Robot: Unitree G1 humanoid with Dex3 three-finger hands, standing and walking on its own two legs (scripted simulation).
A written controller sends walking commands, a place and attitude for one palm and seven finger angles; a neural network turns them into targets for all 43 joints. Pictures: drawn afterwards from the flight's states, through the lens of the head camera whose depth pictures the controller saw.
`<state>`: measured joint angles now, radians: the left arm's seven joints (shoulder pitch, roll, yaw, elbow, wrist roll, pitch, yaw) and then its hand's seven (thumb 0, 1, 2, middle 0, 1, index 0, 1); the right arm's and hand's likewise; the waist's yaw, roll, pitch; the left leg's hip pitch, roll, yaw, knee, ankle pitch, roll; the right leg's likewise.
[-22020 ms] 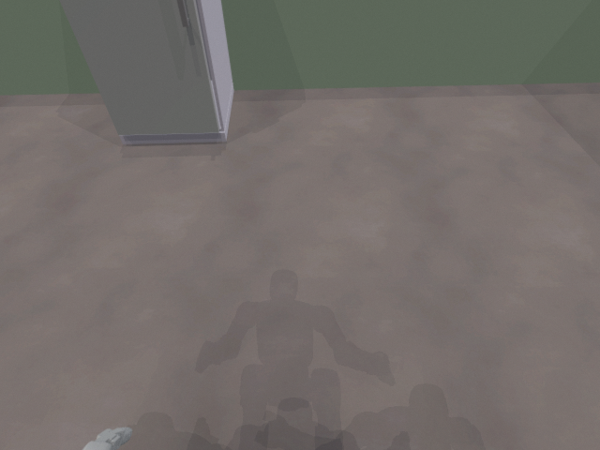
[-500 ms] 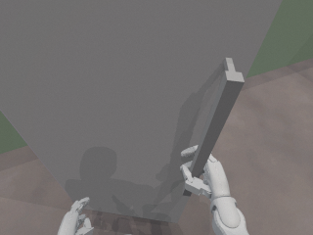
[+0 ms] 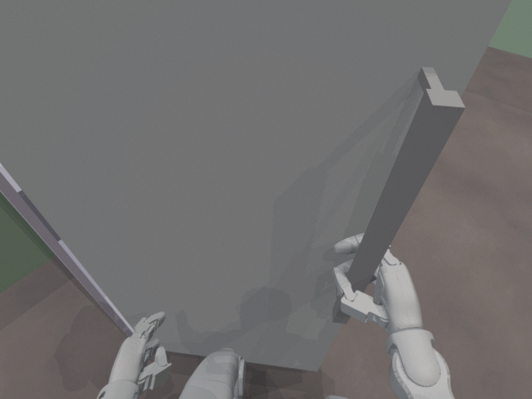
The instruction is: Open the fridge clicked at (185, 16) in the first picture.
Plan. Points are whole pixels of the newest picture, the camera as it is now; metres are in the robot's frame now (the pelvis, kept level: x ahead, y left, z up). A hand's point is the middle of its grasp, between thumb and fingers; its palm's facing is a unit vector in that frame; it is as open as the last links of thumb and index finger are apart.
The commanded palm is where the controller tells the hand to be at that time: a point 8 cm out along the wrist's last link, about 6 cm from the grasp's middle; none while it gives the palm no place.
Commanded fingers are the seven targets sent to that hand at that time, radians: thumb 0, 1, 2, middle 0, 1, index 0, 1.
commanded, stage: walk backward, drawing the door open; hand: right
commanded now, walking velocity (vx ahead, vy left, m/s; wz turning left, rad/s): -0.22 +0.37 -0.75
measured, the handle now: (369, 235) +0.30 -0.10 +0.14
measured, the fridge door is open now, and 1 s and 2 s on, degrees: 57 99 97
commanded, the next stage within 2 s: stop walking and hold the door back in 0.42 s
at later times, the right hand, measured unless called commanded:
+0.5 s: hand out of the picture +0.04 +0.02 +0.07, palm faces +0.44 +0.88 -0.19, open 6.2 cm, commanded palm -0.01 -0.01 +0.08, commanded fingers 0.00 -0.90 -0.90 0.45 1.40 0.45 1.40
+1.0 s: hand out of the picture -0.05 +0.11 +0.08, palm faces +0.67 +0.69 -0.28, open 5.9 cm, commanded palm -0.07 +0.05 +0.07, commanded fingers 0.00 -0.90 -0.90 0.45 1.40 0.45 1.40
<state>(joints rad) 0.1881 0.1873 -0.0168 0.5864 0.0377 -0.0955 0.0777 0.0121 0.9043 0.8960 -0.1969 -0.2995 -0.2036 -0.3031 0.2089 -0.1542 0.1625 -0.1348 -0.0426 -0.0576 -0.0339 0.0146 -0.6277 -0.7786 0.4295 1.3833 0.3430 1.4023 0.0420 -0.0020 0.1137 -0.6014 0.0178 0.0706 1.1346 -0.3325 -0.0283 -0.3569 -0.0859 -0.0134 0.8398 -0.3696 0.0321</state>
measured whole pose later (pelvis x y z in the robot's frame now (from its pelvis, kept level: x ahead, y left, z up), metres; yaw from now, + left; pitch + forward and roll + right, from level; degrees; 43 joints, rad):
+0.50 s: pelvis -0.12 +0.24 +0.01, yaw -24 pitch -5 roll +2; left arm 0.20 0.18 -0.01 0.62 0.04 -0.10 0.08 0.01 0.90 0.90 -0.20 -0.30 -0.20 -0.30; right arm 0.31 -0.17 0.04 -0.18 -0.01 -0.05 -0.07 0.02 -0.64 -0.79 0.43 1.38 0.33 1.40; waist 0.03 -0.05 0.10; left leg -0.45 0.01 0.04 0.90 -0.42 -0.03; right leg -0.40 -0.14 0.08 0.75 -0.30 0.07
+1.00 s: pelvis -0.22 +0.44 +0.03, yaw -37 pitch -5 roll -2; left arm 0.28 0.25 -0.01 0.70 -0.03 0.01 0.11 0.01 0.90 0.90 -0.20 -0.30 -0.20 -0.30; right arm -0.32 -0.18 -0.01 0.75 0.04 -0.05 -0.09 -0.05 -0.59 -0.76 0.39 1.33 0.45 1.40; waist -0.01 -0.07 0.00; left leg -0.47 0.05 0.10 0.98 -0.41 -0.02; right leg -0.19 -0.06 -0.13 0.58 -0.35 -0.04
